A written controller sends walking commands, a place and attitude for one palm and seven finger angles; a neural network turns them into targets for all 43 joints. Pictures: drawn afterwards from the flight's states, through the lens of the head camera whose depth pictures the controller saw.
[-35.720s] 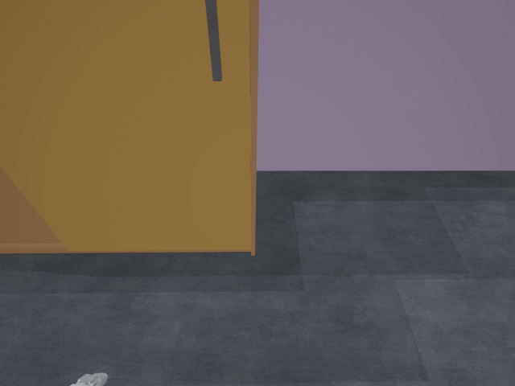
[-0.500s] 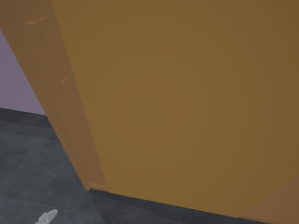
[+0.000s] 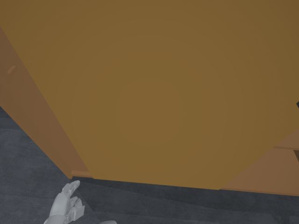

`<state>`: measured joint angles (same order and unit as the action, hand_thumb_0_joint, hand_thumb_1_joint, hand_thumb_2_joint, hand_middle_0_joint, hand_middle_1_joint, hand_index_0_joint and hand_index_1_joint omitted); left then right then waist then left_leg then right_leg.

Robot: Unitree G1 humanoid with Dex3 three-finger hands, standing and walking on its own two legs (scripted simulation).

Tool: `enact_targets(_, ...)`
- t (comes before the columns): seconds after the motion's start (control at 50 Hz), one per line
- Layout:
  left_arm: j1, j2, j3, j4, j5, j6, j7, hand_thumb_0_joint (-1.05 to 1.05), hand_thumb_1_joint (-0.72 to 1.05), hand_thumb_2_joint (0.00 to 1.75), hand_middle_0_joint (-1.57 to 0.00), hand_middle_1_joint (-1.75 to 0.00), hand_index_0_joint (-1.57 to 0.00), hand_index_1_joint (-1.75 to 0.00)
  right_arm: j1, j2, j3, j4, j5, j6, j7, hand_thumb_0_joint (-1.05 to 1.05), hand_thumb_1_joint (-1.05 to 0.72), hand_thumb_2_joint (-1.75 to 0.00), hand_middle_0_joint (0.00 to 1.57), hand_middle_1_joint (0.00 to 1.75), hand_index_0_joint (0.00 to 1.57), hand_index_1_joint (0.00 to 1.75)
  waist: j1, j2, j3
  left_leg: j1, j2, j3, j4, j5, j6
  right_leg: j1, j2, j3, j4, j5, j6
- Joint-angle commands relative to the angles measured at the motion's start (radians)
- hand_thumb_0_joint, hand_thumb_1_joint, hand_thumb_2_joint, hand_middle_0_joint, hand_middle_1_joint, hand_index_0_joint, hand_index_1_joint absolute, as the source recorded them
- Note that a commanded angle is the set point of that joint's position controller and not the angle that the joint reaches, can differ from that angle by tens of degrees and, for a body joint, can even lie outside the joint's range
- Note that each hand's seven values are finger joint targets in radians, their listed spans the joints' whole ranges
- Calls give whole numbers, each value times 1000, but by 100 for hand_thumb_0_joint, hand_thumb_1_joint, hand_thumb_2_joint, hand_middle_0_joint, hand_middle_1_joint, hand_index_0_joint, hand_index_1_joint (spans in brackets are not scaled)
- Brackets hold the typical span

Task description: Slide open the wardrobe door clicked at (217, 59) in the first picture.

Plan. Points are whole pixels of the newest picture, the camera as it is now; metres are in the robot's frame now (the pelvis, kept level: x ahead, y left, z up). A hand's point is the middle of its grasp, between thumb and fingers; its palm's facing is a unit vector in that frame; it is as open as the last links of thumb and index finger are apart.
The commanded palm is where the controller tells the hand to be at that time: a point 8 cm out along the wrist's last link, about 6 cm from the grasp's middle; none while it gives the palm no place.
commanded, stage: stop walking and hold the door there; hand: right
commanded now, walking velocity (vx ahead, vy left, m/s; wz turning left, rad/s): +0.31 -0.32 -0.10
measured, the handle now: out of the picture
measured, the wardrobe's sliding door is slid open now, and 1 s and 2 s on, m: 0.62 0.62 0.62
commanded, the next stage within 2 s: loosen the grip on the handle in 1.16 s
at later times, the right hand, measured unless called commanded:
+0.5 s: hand out of the picture +0.35 -0.36 +0.18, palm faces +0.48 +0.86 -0.19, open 5.5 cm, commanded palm +0.31 -0.38 +0.16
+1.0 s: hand out of the picture +0.35 -0.36 +0.18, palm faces +0.36 +0.92 -0.14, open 5.2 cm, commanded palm +0.31 -0.40 +0.16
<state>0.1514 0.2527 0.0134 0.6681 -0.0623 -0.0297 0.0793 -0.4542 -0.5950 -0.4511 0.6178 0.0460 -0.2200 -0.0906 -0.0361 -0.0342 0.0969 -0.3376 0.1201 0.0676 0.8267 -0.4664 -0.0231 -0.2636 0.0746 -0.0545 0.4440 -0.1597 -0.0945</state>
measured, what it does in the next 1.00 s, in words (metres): steps to the right: left foot, then right foot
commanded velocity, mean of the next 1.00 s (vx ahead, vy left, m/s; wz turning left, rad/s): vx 0.05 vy -0.05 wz -0.02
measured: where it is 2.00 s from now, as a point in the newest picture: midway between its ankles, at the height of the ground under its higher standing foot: outside the picture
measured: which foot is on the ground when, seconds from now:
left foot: up 0.00-0.10, down 0.12-0.40, up 0.42-0.58, down 0.60-1.00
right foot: down 0.00-0.12, up 0.14-0.38, down 0.40-1.00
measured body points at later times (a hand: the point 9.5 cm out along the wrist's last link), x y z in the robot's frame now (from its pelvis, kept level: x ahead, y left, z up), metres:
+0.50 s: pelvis +0.00 -0.09 -0.02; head +0.06 -0.09 +0.42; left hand +0.20 +0.14 -0.12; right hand +0.32 -0.40 +0.19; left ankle -0.02 +0.06 -0.68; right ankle +0.06 -0.25 -0.74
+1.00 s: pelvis +0.01 -0.13 +0.01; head +0.04 -0.14 +0.45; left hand +0.21 +0.11 -0.07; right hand +0.32 -0.41 +0.19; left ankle +0.03 +0.00 -0.74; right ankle +0.02 -0.24 -0.74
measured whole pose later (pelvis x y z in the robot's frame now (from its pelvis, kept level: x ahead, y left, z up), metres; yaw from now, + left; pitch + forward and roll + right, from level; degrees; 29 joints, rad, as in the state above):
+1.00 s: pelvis +0.01 -0.13 +0.01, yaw -4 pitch -3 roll +0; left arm 0.12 0.24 -0.01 0.63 -0.05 -0.04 0.08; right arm -0.26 -0.33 -0.20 0.06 0.07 -0.16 -0.12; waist -0.01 0.03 0.11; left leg -0.15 0.02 0.04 0.40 -0.20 -0.01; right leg -0.17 -0.04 -0.08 0.42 -0.20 0.00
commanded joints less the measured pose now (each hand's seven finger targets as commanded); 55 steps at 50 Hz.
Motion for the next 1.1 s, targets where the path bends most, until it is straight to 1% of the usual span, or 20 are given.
enact_targets(0.0, -43, 148, 40, -114, 5, -63, 9, 0, 90, 90, -20, -30, -20, -30, -256, -200, 36, -239, -10, -26, -5, 0, -90, -90, 45, 140, 45, 140, 2, -104, -257, 75, -27, 74, -37, -55, 8, 106, -220, 194, -218, -30, -58)
enact_targets(0.06, -45, 144, 22, -114, 17, -67, 0, 0, 90, 90, -20, -30, -20, -30, -260, -220, 32, -235, -9, -16, 6, 0, -90, -90, 45, 140, 45, 140, -17, -79, -247, 306, 3, 87, -464, 187, 34, 16, -144, 151, -99, -91, 4)
enact_targets(0.08, -37, 141, 20, -111, 21, -61, -10, 0, 90, 90, -20, -30, -20, -30, -242, -230, 28, -213, -13, -13, 10, 0, -90, -90, 45, 140, 45, 140, -20, 61, -274, 435, 140, -46, -578, 288, 90, -107, -95, 136, 88, -165, 37)
enact_targets(0.1, -32, 154, 32, -119, 20, -57, -17, 0, 90, 90, -20, -30, -20, -30, -257, -269, 6, -214, -22, -14, 9, 0, -90, -90, 45, 140, 45, 140, -10, 327, -233, 506, 412, -424, -649, 382, 193, -338, -18, 119, 420, -270, 77)
enact_targets(0.12, -3, 194, 48, -90, 19, -78, -14, 0, 90, 90, -20, -30, -20, -30, -307, -252, -5, -218, 1, -23, 3, 0, -90, -90, 45, 140, 45, 140, 18, 271, -219, 381, 536, -462, -611, 475, 232, -361, -72, 221, 720, -322, 107)
enact_targets(0.18, -37, 148, 21, -50, 26, -92, -12, 0, 90, 90, -20, -30, -20, -30, -387, -239, -12, -319, 15, -50, 2, 0, -90, -90, 45, 140, 45, 140, 38, 223, -183, 412, 413, -194, -464, 667, 160, -483, -127, 204, 894, -327, 111)
enact_targets(0.22, -53, 121, 18, -42, 29, -95, -7, 0, 90, 90, -20, -30, -20, -30, -325, -248, -31, -349, -11, -62, 3, 0, -90, -90, 45, 140, 45, 140, 28, 163, -144, 335, 324, -27, -428, 768, 82, -321, -140, 75, 584, -322, 90)
enact_targets(0.32, -113, 65, 41, -97, 16, -106, 14, 0, 90, 90, -20, -30, -20, -30, -208, -91, 66, -620, -19, -37, -14, 0, -90, -90, 45, 140, 45, 140, 42, 161, -289, 251, 172, 67, -81, 923, 24, 199, -35, -234, -46, 124, 101)
enact_targets(0.34, -107, 72, 45, -114, 8, -108, 15, 0, 90, 90, -20, -30, -20, -30, -203, -47, 106, -686, -13, -36, -13, 0, -90, -90, 45, 140, 45, 140, 48, 96, -313, 180, 138, 64, 32, 749, 10, 266, -116, -175, -55, 246, 74)
enact_targets(0.38, -37, 119, 57, -142, -16, -122, 3, 0, 90, 90, -20, -30, -20, -30, -148, 135, 259, -762, -3, -42, 6, 0, -90, -90, 45, 140, 45, 140, 69, -79, -344, -151, -22, 14, 387, -116, -10, 450, -398, 159, 21, 774, -92)
enact_targets(0.4, -68, 102, 61, -133, -8, -122, 4, 0, 90, 90, -20, -30, -20, -30, -119, 160, 269, -772, -7, -34, 0, 0, -90, -90, 45, 140, 45, 140, 64, -159, -328, -134, -8, -32, 464, -146, -16, 321, -450, 254, -40, 516, -154)
enact_targets(0.42, -70, 110, 61, -114, 0, -106, 16, 0, 90, 90, -20, -30, -20, -30, -167, -2, 130, -770, -21, -22, -24, 0, -90, -90, 45, 140, 45, 140, 49, -158, -318, -110, 19, -63, 459, -109, -14, 201, -453, 281, -79, 300, -167)
enact_targets(0.54, -89, 78, -2, -135, 20, -114, 8, 0, 90, 90, -20, -30, -20, -30, -320, 80, 219, -795, 3, 14, -25, 0, -90, -90, 45, 140, 45, 140, 30, -171, -296, 236, -51, -9, -243, 54, 16, 33, -334, 105, -68, -175, -25)
enact_targets(0.58, -81, 70, -16, -130, 28, -108, 10, 0, 90, 90, -20, -30, -20, -30, -293, 20, 173, -721, 1, 29, -22, 0, -90, -90, 45, 140, 45, 140, 41, 1, -267, 258, -1, -133, -478, 179, 36, 8, -243, 53, 54, -250, 33)
enact_targets(0.62, -56, 64, -4, -121, 29, -107, -1, 0, 90, 90, -20, -30, -20, -30, -289, 35, 167, -652, 27, 55, -18, 0, -90, -90, 45, 140, 45, 140, 49, 377, -190, 114, 154, -406, -637, 106, 114, 15, -95, 21, 263, -226, 99)
enact_targets(0.66, -80, 59, -20, -95, 34, -121, -5, 0, 90, 90, -20, -30, -20, -30, -286, 76, 192, -699, 29, 51, -23, 0, -90, -90, 45, 140, 45, 140, 57, 238, -204, 185, 157, -318, -567, 403, 149, 39, -108, 59, 208, -184, 95)
enact_targets(0.7, -83, 56, -22, -92, 39, -127, -1, 0, 90, 90, -20, -30, -20, -30, -233, 63, 161, -718, 17, 30, -32, 0, -90, -90, 45, 140, 45, 140, 46, 133, -289, 325, 87, -175, -421, 630, 79, 128, -156, 54, -48, 63, 79)
enact_targets(0.74, -101, 76, -7, -121, 29, -112, -8, 0, 90, 90, -20, -30, -20, -30, -165, 98, 190, -741, 14, 22, -24, 0, -90, -90, 45, 140, 45, 140, 23, 29, -342, 285, 15, -145, -410, 582, 33, 258, -248, 106, -45, 347, 56)
enact_targets(0.8, -100, 73, -12, -137, 26, -86, -10, 0, 90, 90, -20, -30, -20, -30, -91, 124, 221, -719, 6, 33, -17, 0, -90, -90, 45, 140, 45, 140, 41, -45, -286, 264, 3, -112, -425, 599, 31, 234, -252, 86, -32, 352, 59)
enact_targets(1.08, -90, 76, -7, -167, 25, -48, 15, 0, 90, 90, -20, -30, -20, -30, -49, 153, 255, -711, 11, 26, -34, 0, -90, -90, 45, 140, 45, 140, 35, -38, -239, 240, -22, -102, -462, 361, 25, 126, -264, 112, -138, 46, 53)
